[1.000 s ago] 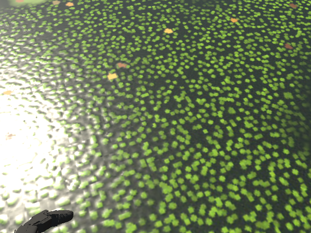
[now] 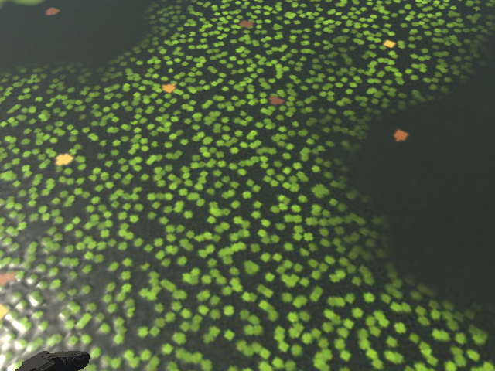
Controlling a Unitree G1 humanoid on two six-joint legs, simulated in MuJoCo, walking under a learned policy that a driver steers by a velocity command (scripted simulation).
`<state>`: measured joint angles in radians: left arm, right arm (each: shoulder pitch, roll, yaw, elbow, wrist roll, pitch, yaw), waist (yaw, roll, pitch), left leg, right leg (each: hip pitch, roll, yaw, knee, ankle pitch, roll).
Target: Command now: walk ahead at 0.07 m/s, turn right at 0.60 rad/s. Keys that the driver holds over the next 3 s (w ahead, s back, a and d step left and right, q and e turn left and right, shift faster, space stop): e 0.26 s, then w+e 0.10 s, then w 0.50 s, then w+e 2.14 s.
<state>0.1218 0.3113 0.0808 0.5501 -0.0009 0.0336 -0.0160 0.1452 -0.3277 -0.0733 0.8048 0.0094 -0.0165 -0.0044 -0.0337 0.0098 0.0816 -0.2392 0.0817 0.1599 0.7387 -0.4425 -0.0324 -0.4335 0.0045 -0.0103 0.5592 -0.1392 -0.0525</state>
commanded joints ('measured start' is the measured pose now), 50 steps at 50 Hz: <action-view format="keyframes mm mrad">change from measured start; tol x32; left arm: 1 157 209 60 -61 8 -24 10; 50 159 87 4 99 -9 -116 4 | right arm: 1 4 -121 -15 -89 -19 -10 11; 50 103 -51 7 -106 -16 -86 24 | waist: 1 97 -156 -378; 17 -7 -169 -195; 20 -15 271 -89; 39 22 139 -30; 42 131 -317 -350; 50 21 -91 -62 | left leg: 1 -401 -68 -229 553 -218 -24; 17 31 -117 -190 -217 164 17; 21 94 308 -830 -587 -366 274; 40 69 138 -223 -315 534 150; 43 -557 -59 -242 495 -103 37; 50 -463 38 -205 262 233 10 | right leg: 1 538 -368 539 -175 550 -345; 17 40 -91 469 -208 -404 -125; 19 -187 69 262 195 -532 -3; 26 -375 24 150 540 -80 66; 37 -60 -28 -16 3 -40 52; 40 315 13 -37 -112 -18 -23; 42 813 -384 616 -223 -248 -230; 50 330 -200 301 -408 91 -217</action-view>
